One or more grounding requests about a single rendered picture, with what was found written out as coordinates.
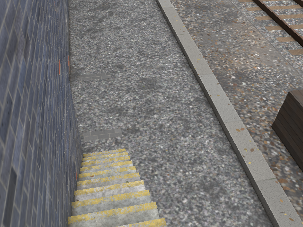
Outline stairs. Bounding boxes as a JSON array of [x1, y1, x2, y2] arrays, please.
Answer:
[[68, 148, 167, 227]]

